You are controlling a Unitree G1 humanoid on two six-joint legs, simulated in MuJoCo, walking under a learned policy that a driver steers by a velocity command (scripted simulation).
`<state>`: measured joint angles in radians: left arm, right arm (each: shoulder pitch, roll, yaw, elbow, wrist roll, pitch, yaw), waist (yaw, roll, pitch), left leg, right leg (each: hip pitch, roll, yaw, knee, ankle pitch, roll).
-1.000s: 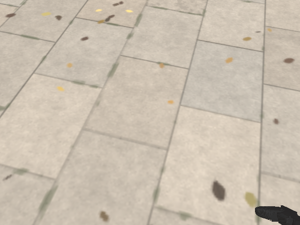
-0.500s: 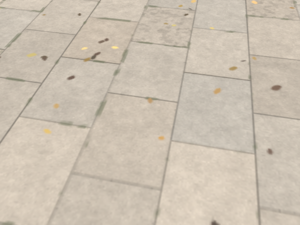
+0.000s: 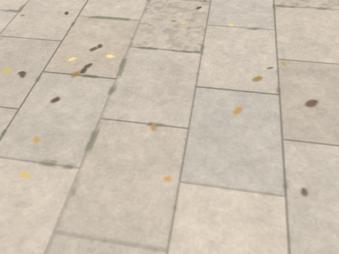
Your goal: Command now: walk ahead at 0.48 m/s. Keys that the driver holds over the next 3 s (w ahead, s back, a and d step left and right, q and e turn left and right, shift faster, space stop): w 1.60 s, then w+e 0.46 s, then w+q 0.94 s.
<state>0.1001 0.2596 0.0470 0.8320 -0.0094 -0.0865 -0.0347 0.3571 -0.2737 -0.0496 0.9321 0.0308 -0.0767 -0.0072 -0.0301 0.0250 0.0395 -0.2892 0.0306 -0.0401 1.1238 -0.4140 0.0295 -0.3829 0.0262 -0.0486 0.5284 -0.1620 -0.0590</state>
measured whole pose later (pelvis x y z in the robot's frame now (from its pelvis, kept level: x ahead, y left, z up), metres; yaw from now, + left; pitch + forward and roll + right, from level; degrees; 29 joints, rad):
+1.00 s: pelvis +0.56 +0.02 -0.01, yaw +0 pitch +2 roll +2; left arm 0.01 0.25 0.04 0.82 -0.01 -0.09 -0.04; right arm 0.38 -0.28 -0.06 1.01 0.01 -0.04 -0.01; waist -0.06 -0.01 0.02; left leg 0.06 0.00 0.05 0.40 -0.45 0.00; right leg -0.49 -0.02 -0.03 0.51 -0.05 -0.07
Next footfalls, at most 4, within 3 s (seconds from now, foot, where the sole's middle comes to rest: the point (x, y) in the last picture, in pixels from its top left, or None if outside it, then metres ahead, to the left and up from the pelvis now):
0.46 left None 0.42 0.15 -0.77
0.98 right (198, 191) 0.73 -0.09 -0.77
1.54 left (144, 136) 1.04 0.15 -0.77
2.10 right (192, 93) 1.33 -0.11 -0.77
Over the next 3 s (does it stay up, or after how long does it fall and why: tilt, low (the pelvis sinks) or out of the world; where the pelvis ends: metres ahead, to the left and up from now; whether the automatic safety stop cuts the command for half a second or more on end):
stays up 1.72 -0.03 0.01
